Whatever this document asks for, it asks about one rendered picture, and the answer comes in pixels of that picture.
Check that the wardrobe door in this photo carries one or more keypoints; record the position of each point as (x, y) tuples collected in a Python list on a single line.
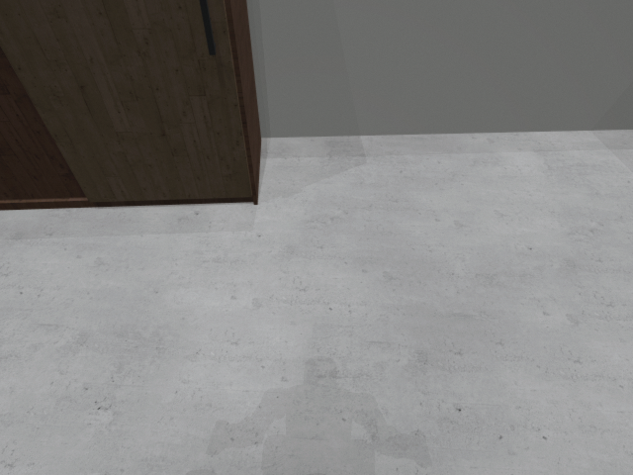
[(127, 89), (31, 164)]

